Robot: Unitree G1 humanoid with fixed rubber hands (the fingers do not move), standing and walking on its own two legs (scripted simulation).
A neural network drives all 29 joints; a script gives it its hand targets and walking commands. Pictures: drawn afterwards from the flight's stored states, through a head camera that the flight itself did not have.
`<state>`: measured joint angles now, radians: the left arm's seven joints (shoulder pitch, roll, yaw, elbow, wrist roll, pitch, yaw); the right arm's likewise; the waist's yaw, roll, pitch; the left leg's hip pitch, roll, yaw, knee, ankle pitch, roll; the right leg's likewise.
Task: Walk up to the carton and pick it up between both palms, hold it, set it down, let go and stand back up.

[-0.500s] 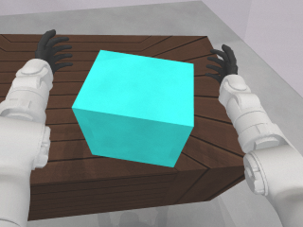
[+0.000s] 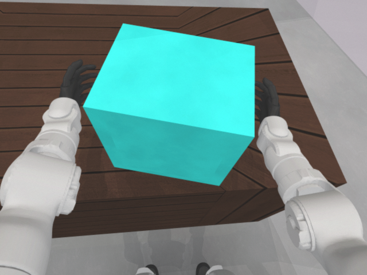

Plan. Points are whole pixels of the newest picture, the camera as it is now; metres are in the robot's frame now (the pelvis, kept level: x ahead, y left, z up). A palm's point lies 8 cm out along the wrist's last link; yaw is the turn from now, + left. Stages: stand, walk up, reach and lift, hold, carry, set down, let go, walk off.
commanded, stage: reach and lift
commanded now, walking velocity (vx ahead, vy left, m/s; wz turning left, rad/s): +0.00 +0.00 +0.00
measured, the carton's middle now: (176, 113) +0.46 +0.00 +0.03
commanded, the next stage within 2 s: none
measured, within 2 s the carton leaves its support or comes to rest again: neither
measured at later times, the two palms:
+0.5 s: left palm (83, 92) +0.50 +0.19 +0.07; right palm (267, 109) +0.44 -0.20 +0.07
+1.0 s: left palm (87, 93) +0.50 +0.18 +0.07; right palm (263, 109) +0.44 -0.19 +0.07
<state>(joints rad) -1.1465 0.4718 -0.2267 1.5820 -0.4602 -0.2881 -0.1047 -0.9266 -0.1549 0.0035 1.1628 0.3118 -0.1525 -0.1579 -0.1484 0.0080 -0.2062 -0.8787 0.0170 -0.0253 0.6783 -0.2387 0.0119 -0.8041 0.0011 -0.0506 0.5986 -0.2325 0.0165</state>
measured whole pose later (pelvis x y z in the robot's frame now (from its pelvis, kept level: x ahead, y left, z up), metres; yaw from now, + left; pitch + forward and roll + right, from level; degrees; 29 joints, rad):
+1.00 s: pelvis +0.00 +0.01 +0.00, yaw -1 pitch +25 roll -4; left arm -1.17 0.37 -0.12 1.57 -0.27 -0.32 -0.07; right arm -0.98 -0.11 -0.19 1.23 0.16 -0.22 -0.19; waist -0.12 0.01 -0.22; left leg -0.89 0.02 -0.02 0.72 -0.26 0.02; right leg -0.81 0.01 -0.04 0.61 -0.23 0.03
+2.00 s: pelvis +0.03 +0.01 +0.03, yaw -1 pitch +18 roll -2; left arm -1.06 0.29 0.25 1.54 0.11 -0.45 -0.12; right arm -0.82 0.03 -0.63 1.10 -0.28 -0.45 -0.13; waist -0.07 -0.01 -0.07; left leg -0.58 0.01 0.02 0.46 -0.19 0.02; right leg -0.50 -0.01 -0.04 0.35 -0.16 0.03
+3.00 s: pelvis +0.01 +0.01 +0.02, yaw +0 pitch +21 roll -2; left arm -0.96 0.23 -0.05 1.51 -0.16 -0.47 -0.02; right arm -0.75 -0.08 -0.34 1.16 -0.04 -0.44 -0.14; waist -0.06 0.04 -0.19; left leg -0.67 0.02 0.01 0.48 -0.18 0.03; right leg -0.58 -0.01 -0.06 0.37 -0.15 0.02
